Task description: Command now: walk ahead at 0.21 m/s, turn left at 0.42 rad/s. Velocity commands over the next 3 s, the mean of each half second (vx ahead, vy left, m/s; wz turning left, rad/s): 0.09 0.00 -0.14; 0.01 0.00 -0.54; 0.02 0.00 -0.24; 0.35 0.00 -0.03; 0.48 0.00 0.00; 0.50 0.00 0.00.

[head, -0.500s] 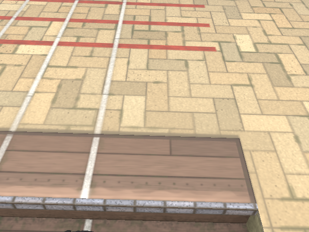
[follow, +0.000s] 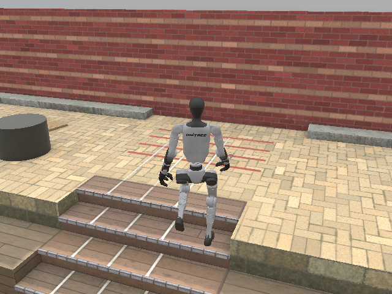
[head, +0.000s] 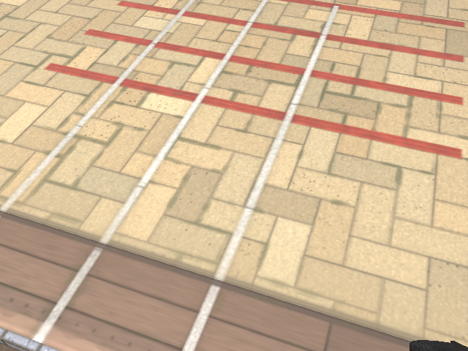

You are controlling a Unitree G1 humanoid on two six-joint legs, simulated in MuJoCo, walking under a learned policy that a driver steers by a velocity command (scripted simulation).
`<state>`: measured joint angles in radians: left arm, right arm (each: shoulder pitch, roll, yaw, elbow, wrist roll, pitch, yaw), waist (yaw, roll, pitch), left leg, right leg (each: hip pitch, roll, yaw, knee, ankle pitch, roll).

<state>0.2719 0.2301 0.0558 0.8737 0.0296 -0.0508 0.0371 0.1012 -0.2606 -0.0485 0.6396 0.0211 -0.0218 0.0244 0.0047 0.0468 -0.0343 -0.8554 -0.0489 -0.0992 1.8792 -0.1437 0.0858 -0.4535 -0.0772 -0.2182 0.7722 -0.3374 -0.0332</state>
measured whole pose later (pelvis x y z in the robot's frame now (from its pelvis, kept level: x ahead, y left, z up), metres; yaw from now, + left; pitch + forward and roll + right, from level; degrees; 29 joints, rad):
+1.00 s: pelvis +0.09 -0.09 +0.03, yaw -29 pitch +4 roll +3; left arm 0.21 0.21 0.03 0.57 0.02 0.06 0.04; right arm 0.10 -0.20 -0.02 0.64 -0.01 0.02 -0.04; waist 0.03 0.03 -0.02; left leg -0.69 -0.03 0.00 1.56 -0.39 -0.13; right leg -0.32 0.04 0.13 0.55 -0.29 -0.04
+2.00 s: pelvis +0.17 -0.14 +0.04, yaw -34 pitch +3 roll +3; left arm 0.65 0.03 -0.05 1.04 0.01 -0.02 0.01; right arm 0.07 -0.05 0.10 0.63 0.02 -0.05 0.05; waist 0.06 0.03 -0.04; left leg -1.31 0.03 0.03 1.91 -0.17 0.06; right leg -0.01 -0.04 -0.04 0.28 -0.32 -0.04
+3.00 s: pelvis +0.59 -0.48 +0.19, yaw -34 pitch +3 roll -2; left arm 0.39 0.23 0.04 0.84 0.00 -0.09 -0.01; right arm 0.11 -0.27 -0.04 0.74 0.00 -0.08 0.00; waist 0.05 0.05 -0.03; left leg -0.76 0.15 -0.04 0.97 -0.07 0.00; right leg -0.10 0.07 -0.07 0.25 -0.20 -0.06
